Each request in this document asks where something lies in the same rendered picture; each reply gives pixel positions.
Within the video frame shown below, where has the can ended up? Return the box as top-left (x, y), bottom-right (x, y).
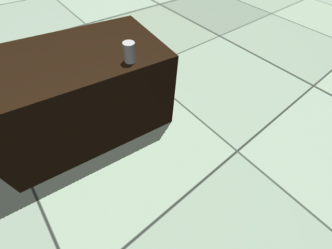
top-left (122, 39), bottom-right (136, 64)

